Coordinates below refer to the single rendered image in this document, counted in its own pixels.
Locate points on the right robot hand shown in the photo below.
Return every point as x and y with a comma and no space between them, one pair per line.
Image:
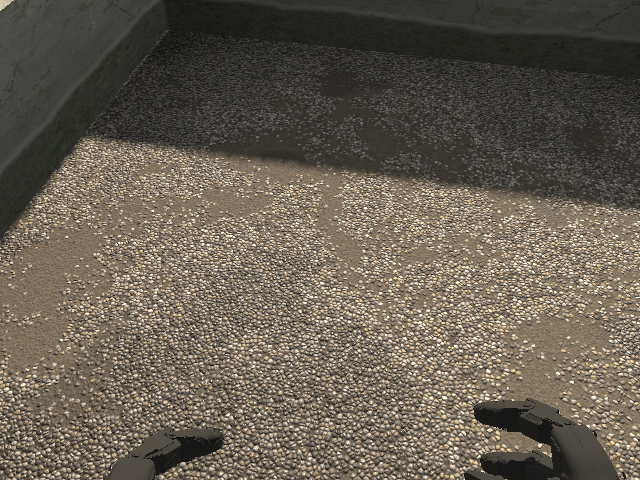
576,452

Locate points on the left robot hand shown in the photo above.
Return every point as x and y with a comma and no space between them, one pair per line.
163,450

